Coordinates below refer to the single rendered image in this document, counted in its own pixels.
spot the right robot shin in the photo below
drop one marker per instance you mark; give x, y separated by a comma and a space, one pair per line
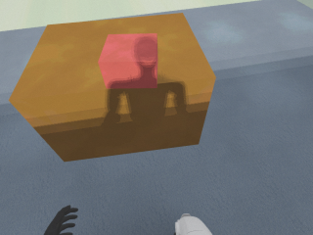
185, 214

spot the pedestal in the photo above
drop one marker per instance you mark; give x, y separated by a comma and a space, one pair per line
63, 96

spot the robot right thigh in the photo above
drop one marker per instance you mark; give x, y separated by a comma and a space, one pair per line
191, 225

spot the carton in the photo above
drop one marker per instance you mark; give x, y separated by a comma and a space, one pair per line
129, 61

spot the robot left hand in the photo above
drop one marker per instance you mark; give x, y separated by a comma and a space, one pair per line
56, 226

